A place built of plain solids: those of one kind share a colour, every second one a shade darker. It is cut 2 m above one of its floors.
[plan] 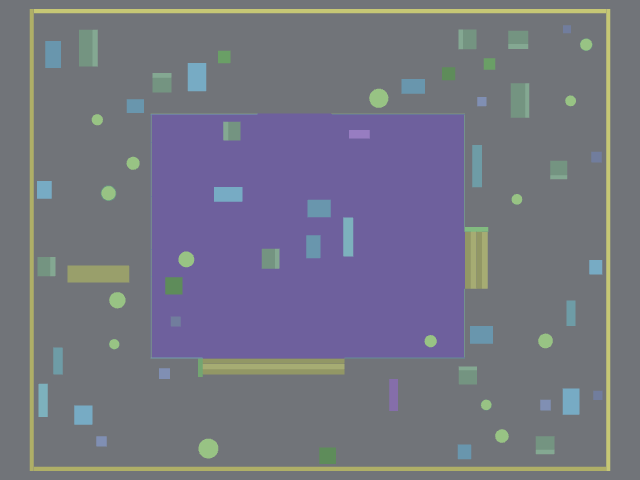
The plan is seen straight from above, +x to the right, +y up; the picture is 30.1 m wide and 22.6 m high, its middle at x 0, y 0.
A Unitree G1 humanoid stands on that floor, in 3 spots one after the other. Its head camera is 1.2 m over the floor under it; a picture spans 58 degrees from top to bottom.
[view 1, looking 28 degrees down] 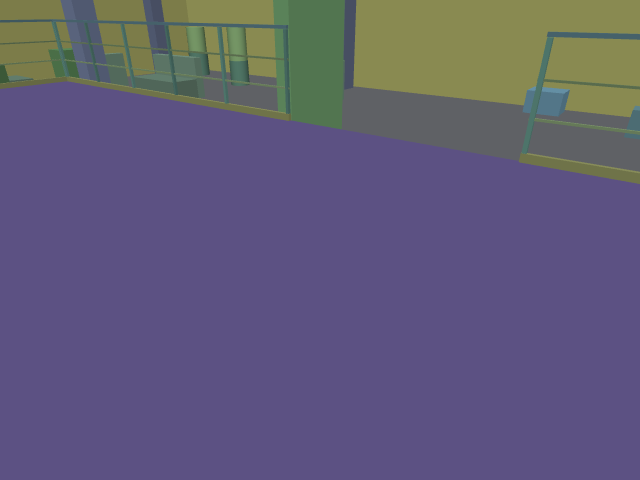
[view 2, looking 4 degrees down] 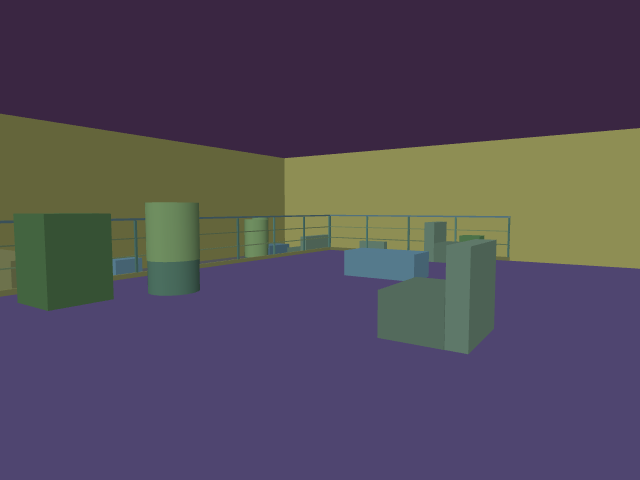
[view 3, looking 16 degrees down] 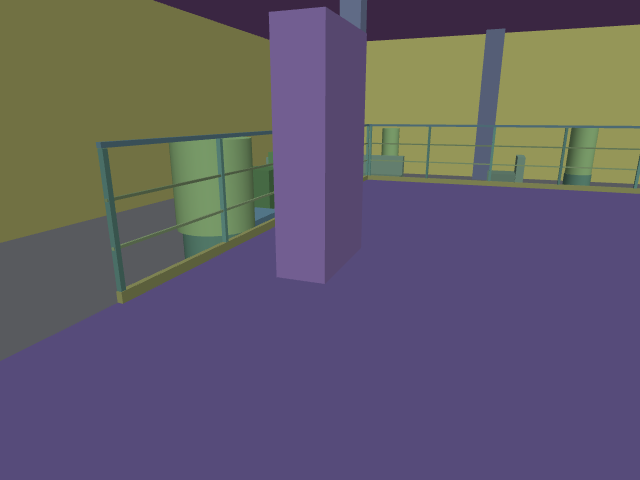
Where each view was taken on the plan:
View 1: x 2.74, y -3.13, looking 37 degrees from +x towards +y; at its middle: floor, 2.56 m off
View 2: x -0.96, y -4.96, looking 124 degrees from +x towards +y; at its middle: seat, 17.02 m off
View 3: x -1.45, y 3.74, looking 21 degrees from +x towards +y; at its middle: case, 3.13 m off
